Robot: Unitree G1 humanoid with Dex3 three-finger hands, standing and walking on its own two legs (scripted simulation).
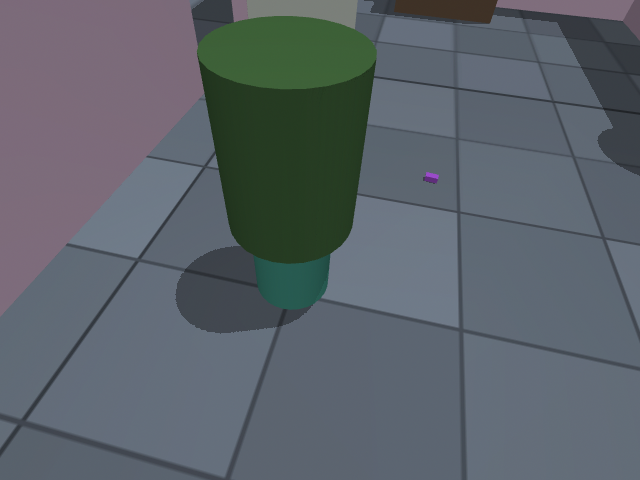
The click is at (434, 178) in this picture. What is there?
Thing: small brick
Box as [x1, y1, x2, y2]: [424, 172, 438, 183]
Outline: 426,172 424,180 436,183 438,175
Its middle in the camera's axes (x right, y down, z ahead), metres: +0.58 -0.29 +2.00
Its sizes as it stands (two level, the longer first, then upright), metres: 0.063 0.036 0.029
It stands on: the floor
